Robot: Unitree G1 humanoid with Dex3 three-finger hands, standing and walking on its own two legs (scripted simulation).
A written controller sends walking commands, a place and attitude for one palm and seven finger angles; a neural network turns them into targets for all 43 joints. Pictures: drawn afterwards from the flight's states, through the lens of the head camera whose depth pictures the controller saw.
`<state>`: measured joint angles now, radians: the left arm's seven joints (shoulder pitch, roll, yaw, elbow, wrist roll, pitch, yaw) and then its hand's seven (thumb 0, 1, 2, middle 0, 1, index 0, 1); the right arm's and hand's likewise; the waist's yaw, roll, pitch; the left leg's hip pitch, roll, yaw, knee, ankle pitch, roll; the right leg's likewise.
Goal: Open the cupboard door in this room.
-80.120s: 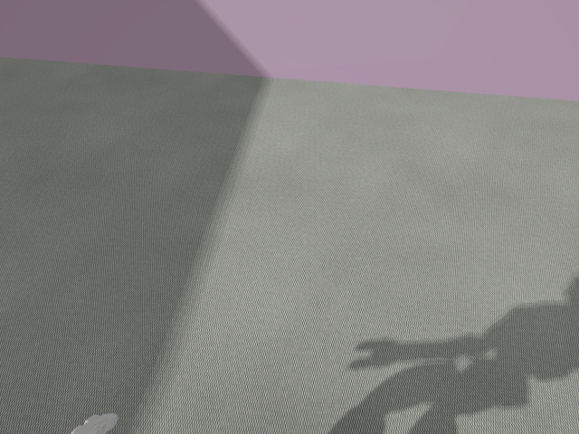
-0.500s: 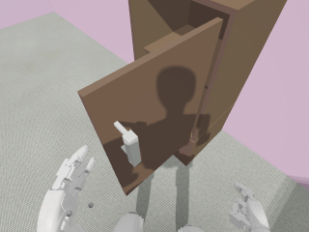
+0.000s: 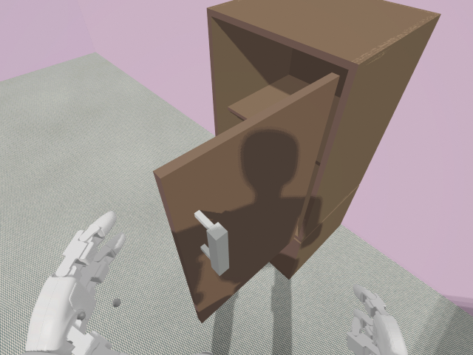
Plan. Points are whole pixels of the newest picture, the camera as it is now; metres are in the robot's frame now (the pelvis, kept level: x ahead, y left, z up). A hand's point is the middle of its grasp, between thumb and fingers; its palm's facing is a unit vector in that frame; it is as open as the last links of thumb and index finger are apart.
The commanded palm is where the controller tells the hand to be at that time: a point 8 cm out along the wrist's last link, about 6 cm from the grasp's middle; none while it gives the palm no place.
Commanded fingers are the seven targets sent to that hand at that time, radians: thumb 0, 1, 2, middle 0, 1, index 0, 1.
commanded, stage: draw the hand back to the body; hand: left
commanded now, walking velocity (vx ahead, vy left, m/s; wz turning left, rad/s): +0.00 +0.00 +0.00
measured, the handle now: (210, 242) +0.30 +0.07 +0.05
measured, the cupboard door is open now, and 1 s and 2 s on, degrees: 89 89 89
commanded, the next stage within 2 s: step back with the hand held close in 1.06 s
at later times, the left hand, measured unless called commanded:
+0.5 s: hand (52, 243) +0.21 +0.24 +0.18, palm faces +0.33 -0.86 -0.38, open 11.3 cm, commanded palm +0.16 +0.29 +0.21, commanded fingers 0.00 0.62 0.78 -0.19 -0.30 -0.19 -0.30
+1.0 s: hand (46, 218) +0.22 +0.24 +0.21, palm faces +0.40 -0.83 -0.39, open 7.5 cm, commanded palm +0.17 +0.28 +0.23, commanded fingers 0.00 0.90 0.90 -0.20 -0.30 -0.20 -0.30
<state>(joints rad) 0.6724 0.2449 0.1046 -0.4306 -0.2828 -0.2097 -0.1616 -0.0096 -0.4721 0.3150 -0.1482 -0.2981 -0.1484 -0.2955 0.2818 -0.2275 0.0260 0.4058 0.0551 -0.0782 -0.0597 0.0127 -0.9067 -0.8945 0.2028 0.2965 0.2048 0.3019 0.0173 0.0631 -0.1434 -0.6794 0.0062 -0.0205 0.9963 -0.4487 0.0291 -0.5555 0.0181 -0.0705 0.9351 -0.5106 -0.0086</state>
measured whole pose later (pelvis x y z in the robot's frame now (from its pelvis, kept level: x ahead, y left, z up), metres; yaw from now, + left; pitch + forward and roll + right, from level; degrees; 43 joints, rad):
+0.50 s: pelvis +0.03 +0.01 +0.05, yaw -1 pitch -1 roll -1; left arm 0.58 0.34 0.22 -0.47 -0.07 -0.02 0.13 0.00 0.28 0.64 -0.18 -0.30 -0.18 -0.30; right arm 0.23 -0.22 0.06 0.55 0.02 -0.09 -0.09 0.01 -0.91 -0.89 0.20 0.30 0.21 0.30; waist 0.05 0.05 -0.03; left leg -0.25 -0.02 0.03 0.57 -0.30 0.04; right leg -0.15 -0.01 -0.02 0.51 -0.35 0.01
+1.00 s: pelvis +0.03 -0.01 +0.06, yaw -2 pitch -3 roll +0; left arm 0.50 0.35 0.32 -0.43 -0.09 -0.04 0.11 0.02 0.87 0.89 -0.21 -0.30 -0.21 -0.30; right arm 0.20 -0.24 0.02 0.61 0.02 -0.06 -0.08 0.01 -0.91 -0.89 0.20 0.30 0.20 0.30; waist 0.06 0.05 0.01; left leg -0.14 0.00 0.03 0.45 -0.25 0.02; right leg -0.05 0.02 -0.02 0.40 -0.30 -0.02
